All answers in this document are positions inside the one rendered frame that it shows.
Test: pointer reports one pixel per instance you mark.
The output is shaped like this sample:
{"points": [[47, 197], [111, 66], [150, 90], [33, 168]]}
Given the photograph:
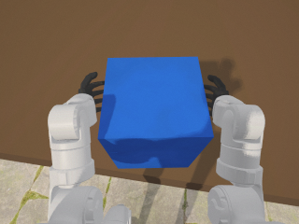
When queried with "right robot hand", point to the right robot hand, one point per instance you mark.
{"points": [[217, 92]]}

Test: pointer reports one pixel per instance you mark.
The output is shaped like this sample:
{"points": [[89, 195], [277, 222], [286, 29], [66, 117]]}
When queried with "left robot hand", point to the left robot hand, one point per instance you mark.
{"points": [[87, 87]]}

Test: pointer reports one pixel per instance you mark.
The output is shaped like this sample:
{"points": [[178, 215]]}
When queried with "robot right upper arm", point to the robot right upper arm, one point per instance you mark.
{"points": [[229, 204]]}

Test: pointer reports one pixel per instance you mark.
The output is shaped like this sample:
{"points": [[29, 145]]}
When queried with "left robot forearm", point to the left robot forearm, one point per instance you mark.
{"points": [[70, 142]]}

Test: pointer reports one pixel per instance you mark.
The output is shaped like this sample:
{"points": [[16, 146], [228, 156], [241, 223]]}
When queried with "right robot forearm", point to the right robot forearm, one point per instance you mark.
{"points": [[242, 129]]}

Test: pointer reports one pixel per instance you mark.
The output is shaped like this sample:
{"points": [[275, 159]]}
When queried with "carton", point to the carton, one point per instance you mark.
{"points": [[154, 112]]}

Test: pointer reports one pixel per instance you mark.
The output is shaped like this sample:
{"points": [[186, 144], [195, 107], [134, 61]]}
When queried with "robot left upper arm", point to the robot left upper arm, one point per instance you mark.
{"points": [[79, 205]]}

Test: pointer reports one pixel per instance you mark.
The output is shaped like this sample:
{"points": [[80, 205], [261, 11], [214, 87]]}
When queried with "robot left thigh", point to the robot left thigh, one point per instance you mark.
{"points": [[118, 214]]}

